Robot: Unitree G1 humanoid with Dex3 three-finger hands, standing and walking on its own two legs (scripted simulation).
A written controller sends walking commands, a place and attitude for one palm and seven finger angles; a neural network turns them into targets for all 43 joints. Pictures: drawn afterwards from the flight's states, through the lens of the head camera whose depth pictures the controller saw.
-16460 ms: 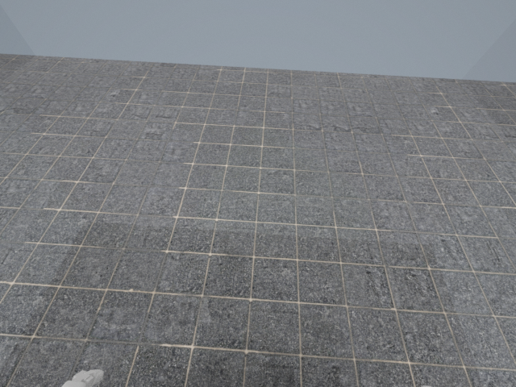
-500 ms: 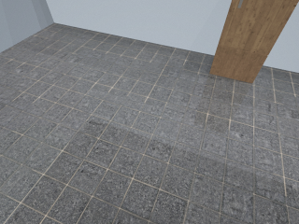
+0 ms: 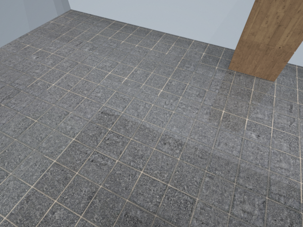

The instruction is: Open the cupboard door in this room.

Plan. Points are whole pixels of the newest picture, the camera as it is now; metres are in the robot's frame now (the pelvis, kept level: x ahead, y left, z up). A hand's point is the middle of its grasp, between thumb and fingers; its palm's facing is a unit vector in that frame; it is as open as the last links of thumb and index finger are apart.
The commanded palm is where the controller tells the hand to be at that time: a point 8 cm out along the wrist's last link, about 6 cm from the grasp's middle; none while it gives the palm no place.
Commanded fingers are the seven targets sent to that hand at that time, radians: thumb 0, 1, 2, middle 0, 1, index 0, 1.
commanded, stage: turn or walk to find it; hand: left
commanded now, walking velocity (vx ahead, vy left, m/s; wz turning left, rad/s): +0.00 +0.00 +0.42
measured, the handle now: out of the picture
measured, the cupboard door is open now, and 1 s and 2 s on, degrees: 0 0 0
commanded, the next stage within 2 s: none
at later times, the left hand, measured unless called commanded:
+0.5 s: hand out of the picture +0.03 +0.25 -0.17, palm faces +0.21 -0.95 -0.24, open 7.4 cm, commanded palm none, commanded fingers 0.00 0.90 0.90 -0.20 -0.30 -0.20 -0.30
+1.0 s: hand out of the picture -0.08 +0.15 -0.16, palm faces +0.48 -0.84 -0.26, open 7.4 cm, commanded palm none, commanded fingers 0.00 0.90 0.90 -0.20 -0.30 -0.20 -0.30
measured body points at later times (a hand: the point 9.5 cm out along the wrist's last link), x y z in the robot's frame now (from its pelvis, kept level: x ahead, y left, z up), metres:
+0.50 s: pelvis -0.02 +0.02 +0.01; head +0.02 +0.05 +0.45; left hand +0.01 +0.30 -0.15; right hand +0.06 -0.21 -0.14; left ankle +0.01 +0.12 -0.74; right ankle -0.01 -0.14 -0.67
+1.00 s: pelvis -0.03 -0.04 +0.00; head +0.02 -0.04 +0.45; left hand -0.11 +0.19 -0.14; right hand +0.13 -0.26 -0.16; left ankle -0.14 +0.09 -0.67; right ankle +0.00 -0.13 -0.74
